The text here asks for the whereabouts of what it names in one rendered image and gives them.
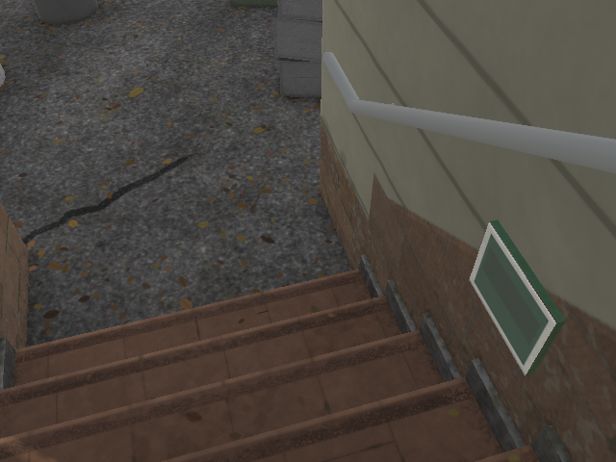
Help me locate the stairs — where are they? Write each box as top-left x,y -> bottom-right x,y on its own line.
0,269 -> 540,462

